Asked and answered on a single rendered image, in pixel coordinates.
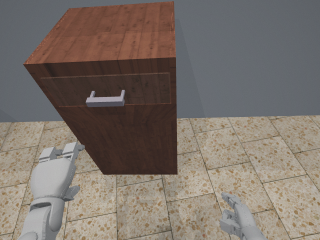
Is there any handle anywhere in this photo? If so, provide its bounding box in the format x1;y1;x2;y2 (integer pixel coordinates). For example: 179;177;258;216
85;90;125;107

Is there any robot right hand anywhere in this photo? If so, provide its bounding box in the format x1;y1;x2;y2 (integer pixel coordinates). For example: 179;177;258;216
219;192;257;238

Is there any right robot forearm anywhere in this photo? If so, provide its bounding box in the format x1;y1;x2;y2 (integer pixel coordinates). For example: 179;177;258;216
240;226;268;240

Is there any drawer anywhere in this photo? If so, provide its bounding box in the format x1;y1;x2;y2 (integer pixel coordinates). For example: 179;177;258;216
40;72;170;106

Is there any left robot forearm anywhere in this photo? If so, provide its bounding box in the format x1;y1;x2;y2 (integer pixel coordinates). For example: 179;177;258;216
17;196;65;240

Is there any robot left hand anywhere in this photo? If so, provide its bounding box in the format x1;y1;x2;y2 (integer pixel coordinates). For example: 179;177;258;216
30;142;85;202

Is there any cabinet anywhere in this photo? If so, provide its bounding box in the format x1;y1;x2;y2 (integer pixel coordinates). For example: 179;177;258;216
23;1;178;175

